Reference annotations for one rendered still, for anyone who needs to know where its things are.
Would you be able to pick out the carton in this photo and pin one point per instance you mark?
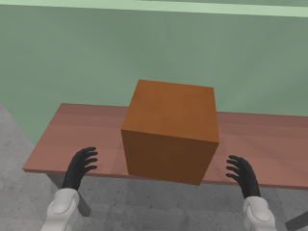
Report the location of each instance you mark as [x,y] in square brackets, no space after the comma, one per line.
[170,131]

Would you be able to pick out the robot left forearm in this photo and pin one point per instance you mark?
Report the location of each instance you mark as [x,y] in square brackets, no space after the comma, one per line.
[63,211]

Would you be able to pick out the robot left hand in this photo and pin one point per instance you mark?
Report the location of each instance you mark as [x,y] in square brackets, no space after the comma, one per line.
[76,169]

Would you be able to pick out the robot right hand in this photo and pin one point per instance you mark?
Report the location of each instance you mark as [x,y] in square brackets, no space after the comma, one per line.
[246,179]

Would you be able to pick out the robot right forearm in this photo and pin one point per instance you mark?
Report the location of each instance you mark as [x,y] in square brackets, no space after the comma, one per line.
[257,215]

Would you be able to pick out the table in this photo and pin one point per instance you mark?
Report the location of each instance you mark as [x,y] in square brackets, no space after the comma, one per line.
[276,147]

